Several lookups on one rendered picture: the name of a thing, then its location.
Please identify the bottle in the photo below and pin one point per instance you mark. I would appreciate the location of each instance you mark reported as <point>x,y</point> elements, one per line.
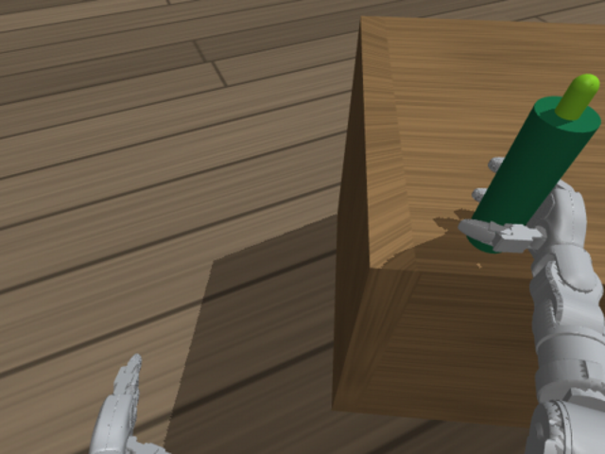
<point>554,133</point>

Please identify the right robot arm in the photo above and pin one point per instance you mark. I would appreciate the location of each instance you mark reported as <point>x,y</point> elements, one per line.
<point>569,333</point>

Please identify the left robot hand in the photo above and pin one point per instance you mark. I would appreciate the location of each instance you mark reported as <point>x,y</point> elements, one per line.
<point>117,416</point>

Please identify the right robot hand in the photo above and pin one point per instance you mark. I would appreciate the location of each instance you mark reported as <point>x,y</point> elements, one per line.
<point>560,219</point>

